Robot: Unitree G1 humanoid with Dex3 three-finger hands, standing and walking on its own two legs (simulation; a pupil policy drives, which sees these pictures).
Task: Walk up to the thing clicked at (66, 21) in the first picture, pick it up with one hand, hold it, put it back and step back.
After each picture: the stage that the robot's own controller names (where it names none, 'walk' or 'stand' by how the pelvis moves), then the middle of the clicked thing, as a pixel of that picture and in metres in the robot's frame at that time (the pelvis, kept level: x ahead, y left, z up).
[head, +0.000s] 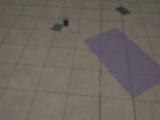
stand; (65, 21) +1.75 +0.21 -0.72
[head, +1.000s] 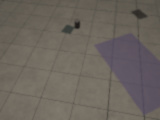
walk; (77, 23) +1.63 +0.17 -0.71
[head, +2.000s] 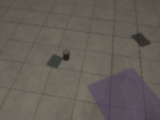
walk; (66, 55) +1.07 +0.20 -0.70
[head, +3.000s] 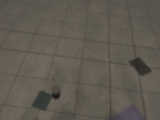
walk; (55, 93) +0.66 +0.17 -0.71
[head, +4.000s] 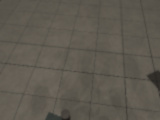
stand; (65, 116) +0.45 +0.13 -0.69
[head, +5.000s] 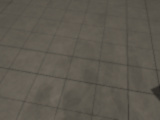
stand; out of the picture +0.40 +0.12 -0.71
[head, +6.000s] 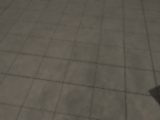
stand; out of the picture +0.38 +0.15 -0.72
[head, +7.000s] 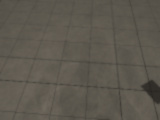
stand; out of the picture +0.36 +0.17 -0.72
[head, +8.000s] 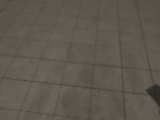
stand; out of the picture +0.37 +0.15 -0.73
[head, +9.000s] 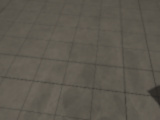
stand; out of the picture +0.36 +0.14 -0.73
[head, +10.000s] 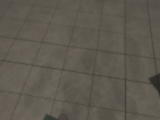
go down; out of the picture +0.38 +0.13 -0.71
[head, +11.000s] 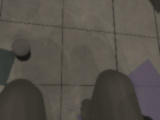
go down; (22, 51) +0.47 +0.18 -0.29
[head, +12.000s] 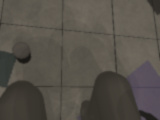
close in; (22, 53) +0.46 +0.18 -0.30
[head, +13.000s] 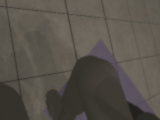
close in; out of the picture +0.45 +0.23 -0.24
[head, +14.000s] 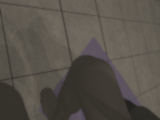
close; out of the picture +0.43 +0.22 -0.24
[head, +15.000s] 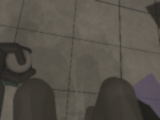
lift; (20, 65) +0.36 +0.21 -0.09
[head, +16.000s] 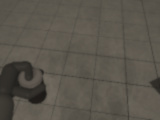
hold; (34, 86) +0.32 +0.16 +0.04
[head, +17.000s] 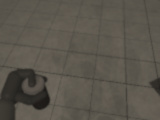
hold; (37, 93) +0.31 +0.17 +0.00
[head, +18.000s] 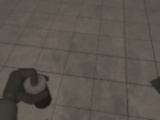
hold; (39, 92) +0.31 +0.16 +0.00
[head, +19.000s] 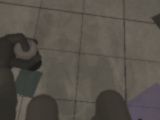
crouch; (29, 56) +0.43 +0.16 -0.09
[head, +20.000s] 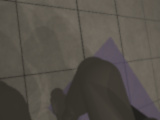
lower; out of the picture +0.43 +0.25 -0.24
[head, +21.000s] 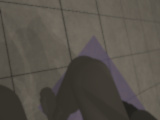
lower; out of the picture +0.44 +0.26 -0.25
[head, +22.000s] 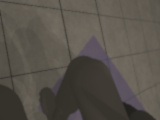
lower; out of the picture +0.44 +0.26 -0.25
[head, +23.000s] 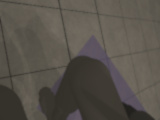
lower; out of the picture +0.44 +0.26 -0.25
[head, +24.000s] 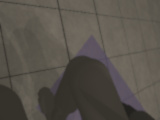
loosen; out of the picture +0.44 +0.26 -0.25
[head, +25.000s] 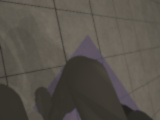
withdraw; out of the picture +0.43 +0.24 -0.25
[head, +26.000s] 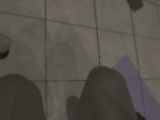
stand; out of the picture +0.44 +0.22 -0.26
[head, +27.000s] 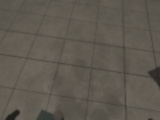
stand; (58, 117) +0.38 +0.13 -0.63
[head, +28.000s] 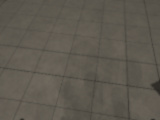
stand; out of the picture +0.38 +0.14 -0.67
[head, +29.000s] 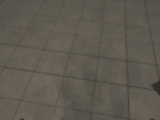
stand; out of the picture +0.38 +0.13 -0.67
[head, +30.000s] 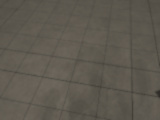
stand; out of the picture +0.40 +0.13 -0.72
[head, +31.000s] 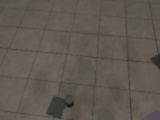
walk; (69, 101) +0.48 +0.11 -0.70
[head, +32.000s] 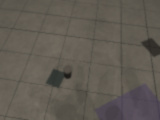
walk; (67, 72) +0.74 +0.11 -0.70
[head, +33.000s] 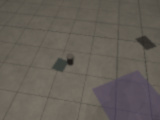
stand; (70, 59) +1.05 +0.17 -0.71
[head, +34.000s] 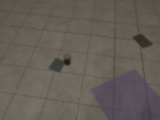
stand; (67, 59) +1.03 +0.15 -0.72
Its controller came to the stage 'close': yes
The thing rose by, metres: 0.71
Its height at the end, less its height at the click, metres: +0.00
